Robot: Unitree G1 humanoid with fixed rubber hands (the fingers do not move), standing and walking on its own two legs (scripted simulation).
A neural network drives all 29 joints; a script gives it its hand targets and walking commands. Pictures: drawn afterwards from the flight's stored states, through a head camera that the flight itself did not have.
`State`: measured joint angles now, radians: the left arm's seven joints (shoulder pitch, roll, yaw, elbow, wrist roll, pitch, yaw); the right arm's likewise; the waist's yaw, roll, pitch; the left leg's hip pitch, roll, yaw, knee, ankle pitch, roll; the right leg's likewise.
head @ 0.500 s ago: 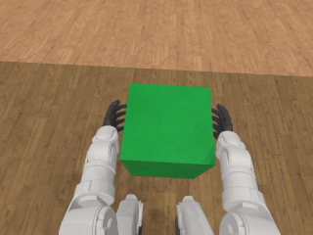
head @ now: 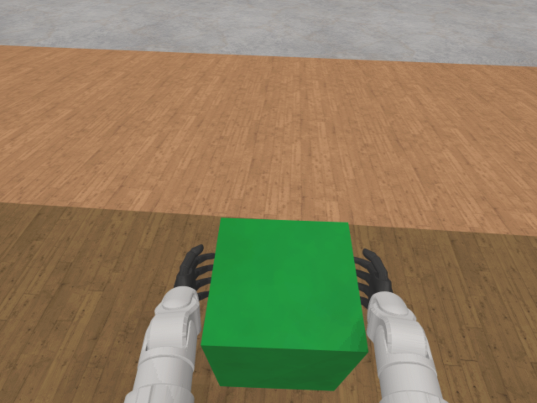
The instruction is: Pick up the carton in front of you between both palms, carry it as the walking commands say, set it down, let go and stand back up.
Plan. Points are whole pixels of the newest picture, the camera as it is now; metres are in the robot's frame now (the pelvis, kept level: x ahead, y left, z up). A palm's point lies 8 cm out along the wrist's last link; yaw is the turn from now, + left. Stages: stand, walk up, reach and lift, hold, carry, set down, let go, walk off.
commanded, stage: reach and lift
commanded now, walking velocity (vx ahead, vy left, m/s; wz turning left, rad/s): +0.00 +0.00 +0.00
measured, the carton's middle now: (280, 308) +0.32 +0.00 -0.07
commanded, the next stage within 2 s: hold in 1.16 s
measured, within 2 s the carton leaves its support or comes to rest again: neither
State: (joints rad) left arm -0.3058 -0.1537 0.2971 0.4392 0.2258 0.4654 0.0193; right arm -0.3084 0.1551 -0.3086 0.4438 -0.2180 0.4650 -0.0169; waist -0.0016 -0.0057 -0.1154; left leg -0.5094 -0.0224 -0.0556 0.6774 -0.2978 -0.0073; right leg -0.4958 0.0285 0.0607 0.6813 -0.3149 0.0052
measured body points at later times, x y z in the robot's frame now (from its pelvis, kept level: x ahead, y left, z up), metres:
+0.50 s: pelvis -0.01 +0.00 +0.02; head -0.03 +0.00 +0.47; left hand +0.30 +0.15 +0.04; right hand +0.30 -0.15 +0.04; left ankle +0.02 +0.12 -0.72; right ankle +0.02 -0.12 -0.72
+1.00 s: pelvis +0.01 +0.00 +0.03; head -0.02 +0.00 +0.47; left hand +0.31 +0.15 +0.05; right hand +0.31 -0.15 +0.05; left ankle +0.02 +0.12 -0.72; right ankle +0.02 -0.12 -0.72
